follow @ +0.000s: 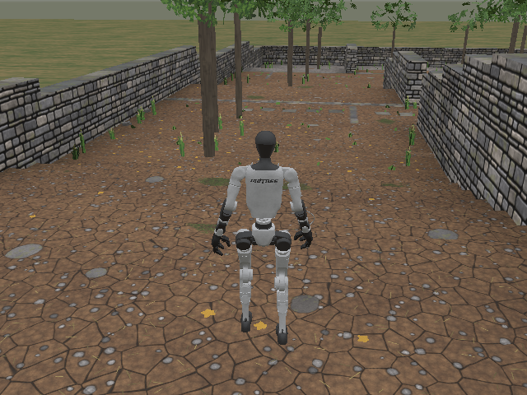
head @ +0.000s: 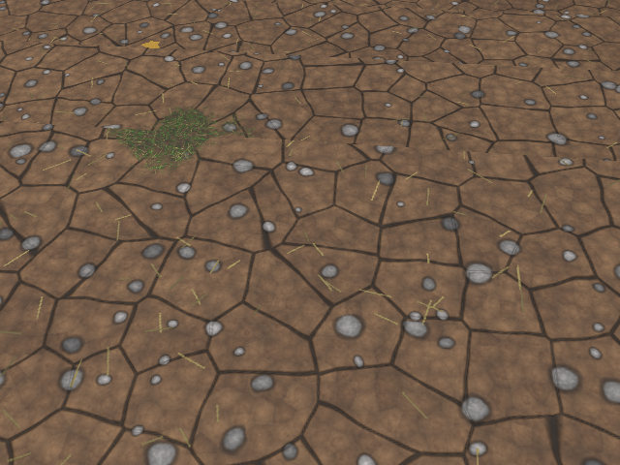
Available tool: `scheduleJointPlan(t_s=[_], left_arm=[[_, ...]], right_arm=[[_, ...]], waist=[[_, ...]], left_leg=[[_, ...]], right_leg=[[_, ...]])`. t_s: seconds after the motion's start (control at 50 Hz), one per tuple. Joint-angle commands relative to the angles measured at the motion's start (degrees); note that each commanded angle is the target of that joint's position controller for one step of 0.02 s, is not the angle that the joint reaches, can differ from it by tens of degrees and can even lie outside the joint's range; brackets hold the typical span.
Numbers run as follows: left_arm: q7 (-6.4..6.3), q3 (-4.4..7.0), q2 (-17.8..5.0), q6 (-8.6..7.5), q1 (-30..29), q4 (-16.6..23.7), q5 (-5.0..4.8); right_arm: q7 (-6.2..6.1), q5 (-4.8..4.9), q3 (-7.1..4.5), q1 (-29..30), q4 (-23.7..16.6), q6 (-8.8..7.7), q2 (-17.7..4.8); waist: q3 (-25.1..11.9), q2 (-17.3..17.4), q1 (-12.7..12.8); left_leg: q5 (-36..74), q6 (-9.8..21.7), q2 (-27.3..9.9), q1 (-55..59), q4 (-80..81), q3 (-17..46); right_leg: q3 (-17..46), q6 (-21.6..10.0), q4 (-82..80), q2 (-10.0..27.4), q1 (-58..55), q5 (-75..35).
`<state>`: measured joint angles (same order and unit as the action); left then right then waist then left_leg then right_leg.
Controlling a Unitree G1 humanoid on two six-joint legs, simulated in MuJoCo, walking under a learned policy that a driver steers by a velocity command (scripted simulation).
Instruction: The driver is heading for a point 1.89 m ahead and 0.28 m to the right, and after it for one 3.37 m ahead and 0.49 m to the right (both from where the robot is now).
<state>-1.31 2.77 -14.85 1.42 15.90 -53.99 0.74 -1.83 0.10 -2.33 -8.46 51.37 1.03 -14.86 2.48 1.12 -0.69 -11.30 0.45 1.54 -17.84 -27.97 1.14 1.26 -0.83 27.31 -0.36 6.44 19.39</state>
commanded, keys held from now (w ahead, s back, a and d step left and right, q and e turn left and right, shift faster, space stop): no key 0.74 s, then w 0.26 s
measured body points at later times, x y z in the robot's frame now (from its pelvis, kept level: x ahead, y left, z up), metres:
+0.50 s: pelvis +0.01 -0.01 +0.00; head +0.02 -0.01 +0.45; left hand +0.04 +0.25 -0.15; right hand +0.07 -0.27 -0.14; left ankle +0.07 +0.11 -0.74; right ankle -0.05 -0.12 -0.74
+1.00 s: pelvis +0.07 +0.02 -0.01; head +0.08 +0.04 +0.44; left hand +0.02 +0.28 -0.16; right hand +0.16 -0.25 -0.14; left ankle +0.09 +0.12 -0.74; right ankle -0.05 -0.12 -0.74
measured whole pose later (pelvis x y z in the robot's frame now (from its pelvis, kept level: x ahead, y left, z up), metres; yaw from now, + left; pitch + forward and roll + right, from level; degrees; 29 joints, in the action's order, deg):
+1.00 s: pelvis +0.07 +0.02 -0.01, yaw +0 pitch +0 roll +0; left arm -1.5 2.2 -14.6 -3.0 25.5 -58.3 -1.4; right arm 0.8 1.9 -3.5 -9.2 60.7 -4.6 -14.2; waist 0.6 -2.5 1.0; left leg -16.3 3.4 0.8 -17.2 -33.1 -3.3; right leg 1.7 0.4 27.3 1.9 1.0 25.8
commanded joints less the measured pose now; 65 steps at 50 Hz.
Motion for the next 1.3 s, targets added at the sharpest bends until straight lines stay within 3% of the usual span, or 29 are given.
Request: scheduleJointPlan(t_s=[0.02,0.04,0.08,0.16,0.28,0.44,0.74,0.76,0.78,0.82,0.84,0.86,0.88,0.92,0.94,0.96,0.98,1.0,1.02,1.04,1.06,1.08,1.1,1.14,1.18,1.22,1.3], left_arm=[[0.35,0.42,-6.7,-3.20,-4.7,3.4,1.61],[0.21,0.43,-7.3,-3.92,-4.4,3.0,1.31],[0.12,0.08,-6.9,-4.61,-2.4,1.9,0.47],[-0.24,-0.66,-5.5,-4.06,0.7,1.0,0.05],[-0.22,-0.89,-4.9,-3.74,2.7,0.4,-0.39],[0.06,-1.09,-4.0,-3.24,4.0,-0.5,-0.47],[-0.35,-1.66,-3.1,-3.34,7.2,-3.0,-0.41],[-0.42,-1.69,-2.9,-3.29,8.4,-3.6,-0.47],[-0.57,-1.42,-3.6,-3.16,8.6,-3.7,-0.74],[-1.03,-0.51,-6.4,-3.20,8.3,-2.6,-1.36],[-1.22,0.12,-8.3,-3.62,9.4,-2.4,-1.81],[-1.34,0.94,-10.3,-4.21,8.5,-2.3,-2.09],[-1.34,1.09,-9.9,-4.81,8.5,-2.3,-1.93],[-0.84,1.04,-8.1,-5.48,9.0,-2.3,-1.91],[-0.52,1.07,-7.8,-5.37,8.3,-2.1,-2.28],[-0.24,1.13,-8.0,-5.12,6.5,-1.5,-2.52],[-0.06,1.13,-8.5,-5.13,5.7,-0.8,-2.22],[0.02,0.88,-8.1,-5.48,3.8,0.1,-2.06],[0.14,-0.33,-3.6,-6.26,3.1,2.8,-1.65],[-0.04,-0.53,-2.5,-7.31,2.3,3.9,-2.40],[0.35,0.19,-4.7,-7.92,1.5,4.3,-4.13],[0.76,0.38,-5.4,-8.27,1.0,4.2,-4.34],[0.81,0.79,-5.5,-8.43,0.3,4.1,-3.65],[1.18,1.53,-5.6,-7.83,0.3,3.9,-2.47],[1.64,1.44,-4.1,-7.16,-0.9,4.3,-2.01],[1.54,1.24,-3.4,-6.78,-5.7,6.5,-1.83],[2.04,0.22,-2.0,-7.16,-15.8,10.1,-2.04]], right_arm=[[-0.05,-0.88,-2.01,5.0,-3.3,-1.25,-6.0],[-0.22,-1.12,-1.88,4.2,-2.3,-1.05,-5.1],[-0.12,-1.22,-2.08,2.3,-0.9,-0.84,-5.8],[0.12,-0.45,-2.18,0.2,1.8,-0.94,-6.3],[-0.11,-0.33,-1.82,-1.6,4.8,-1.46,-6.1],[-0.66,0.12,-1.50,-1.7,7.0,-1.21,-5.9],[-0.61,0.15,-1.29,0.7,8.9,-0.29,-4.7],[-0.60,0.18,-1.16,0.0,9.4,-0.21,-4.2],[-0.59,0.40,-1.24,-0.1,9.6,-0.14,-4.2],[-0.25,0.59,-1.44,2.2,8.6,-0.92,-4.5],[0.26,0.86,-1.28,5.0,7.2,-2.04,-3.9],[0.88,1.08,-1.09,7.0,5.9,-3.29,-3.4],[1.42,1.23,-1.15,7.8,5.3,-4.35,-3.6],[2.40,1.79,-1.14,7.6,4.7,-5.97,-3.4],[2.82,2.08,-1.14,6.0,5.0,-6.52,-3.0],[3.03,2.20,-1.49,1.7,6.8,-6.79,-3.0],[2.96,2.01,-2.52,-4.6,9.3,-6.68,-4.5],[2.72,1.95,-3.83,-12.5,11.3,-6.57,-7.2],[2.38,1.85,-5.46,-21.5,12.5,-6.50,-13.8],[2.99,0.84,-4.00,-22.9,12.8,-7.08,-11.3],[3.01,0.48,-2.66,-16.5,11.2,-7.72,-8.1],[3.20,0.52,-1.84,-11.3,9.2,-7.99,-5.8],[3.40,0.40,-1.34,-8.5,8.1,-7.95,-5.1],[3.31,-0.03,-0.52,-8.4,7.7,-7.45,-3.7],[2.65,-0.01,-0.48,-11.4,8.4,-7.08,-4.8],[1.90,-0.17,-0.56,-12.9,8.4,-6.81,-6.4],[1.03,-0.08,-0.60,-14.6,7.5,-6.31,-7.6]], waist=[[2.3,-11.1,-0.9],[2.7,-10.4,-1.1],[3.3,-9.0,-1.0],[4.2,-4.2,-0.1],[1.3,-0.2,0.4],[-1.6,-0.8,0.6],[-0.7,-1.2,0.4],[-1.7,-1.6,0.5],[-0.4,-2.6,0.5],[4.4,-6.2,1.7],[7.2,-8.7,2.8],[10.2,-10.5,2.9],[11.3,-10.0,3.0],[10.9,-9.0,2.6],[9.9,-8.3,1.5],[7.7,-8.0,-0.8],[4.0,-7.7,-3.2],[-0.2,-4.3,-7.0],[-5.0,11.9,-8.9],[-7.7,13.7,-8.1],[-2.0,7.8,-4.8],[1.0,4.8,-2.9],[2.8,2.7,-1.7],[2.8,3.1,-0.4],[2.7,2.6,-0.5],[3.7,1.5,-1.2],[5.2,2.3,-3.5]], left_leg=[[-1.9,-1.1,-1.4,6.5,-1.5,1.9],[0.8,-1.1,-1.8,7.8,0.2,2.1],[3.7,-0.9,-2.7,9.0,2.5,3.0],[1.8,0.2,-3.0,8.8,4.0,3.9],[6.0,0.6,-3.5,9.5,4.4,4.8],[11.9,2.2,-3.7,10.9,2.4,4.8],[11.8,2.5,-3.3,11.2,1.7,4.3],[5.3,2.5,-2.4,11.4,1.5,3.4],[-4.5,2.4,-0.9,9.7,0.1,1.9],[-18.4,2.2,1.6,0.4,-5.3,-1.0],[-15.4,1.9,1.9,-5.4,-9.7,-2.9],[-10.8,2.1,-0.4,-10.3,-13.8,-2.8],[-11.1,2.5,-2.4,-14.1,-15.9,-1.6],[-14.4,3.4,-4.2,-17.0,-13.5,-1.5],[-12.7,3.6,-3.7,-12.2,-8.2,-2.8],[-6.8,3.3,-1.5,-1.8,-2.3,-5.5],[-2.1,2.9,1.6,10.3,-1.2,-6.8],[-2.0,4.4,-1.1,20.8,0.4,-1.2],[-10.9,12.1,-15.0,31.4,9.8,23.5],[-14.3,17.0,-22.8,32.5,18.2,41.9],[-17.2,15.8,-23.4,27.7,17.7,37.1],[-16.5,13.5,-20.6,23.2,18.4,29.2],[-12.6,11.9,-18.5,20.0,19.4,23.5],[-2.7,9.6,-14.2,16.2,20.8,14.0],[5.6,10.3,-13.1,15.9,21.6,9.9],[10.7,11.1,-13.2,15.6,22.5,7.9],[11.7,10.4,-11.7,13.4,24.1,3.5]], right_leg=[[11.4,-6.1,-14.5,11.1,14.4,6.5],[9.9,-4.4,-14.5,9.5,14.8,7.0],[8.9,-2.9,-14.0,8.3,14.8,6.5],[6.6,-2.1,-13.2,5.5,14.2,10.5],[3.6,-1.9,-9.7,3.5,10.6,0.3],[1.6,-1.0,-7.2,2.2,8.3,-8.6],[1.1,-0.3,-6.8,2.0,9.5,-7.7],[1.0,-0.7,-7.6,1.8,9.1,-1.7],[1.9,-1.8,-8.6,2.0,10.1,7.0],[9.0,-6.2,-12.8,6.3,10.8,23.5],[15.8,-9.1,-17.0,11.5,8.7,27.6],[21.6,-11.7,-19.4,17.0,7.1,26.3],[23.4,-13.0,-19.5,19.3,4.7,21.4],[20.2,-12.1,-16.9,18.7,-1.3,9.9],[16.6,-10.6,-15.2,16.8,-0.7,6.0],[12.1,-8.9,-12.8,13.9,3.6,2.2],[9.0,-7.5,-8.3,10.9,8.5,-6.7],[4.4,-5.2,2.7,7.4,13.7,-15.8],[-3.4,0.0,24.9,-0.8,26.6,-9.3],[3.2,0.2,38.7,-3.4,32.7,12.3],[6.4,-1.8,44.9,0.6,37.4,10.0],[5.6,-3.4,44.7,3.8,37.5,4.1],[4.4,-3.9,41.9,6.0,37.1,-0.9],[2.5,-3.2,37.2,8.3,32.9,-6.7],[0.5,-1.4,34.4,8.6,33.5,-9.6],[-0.4,0.5,28.7,8.7,36.1,-12.7],[-2.9,1.5,12.3,6.4,32.8,-21.7]])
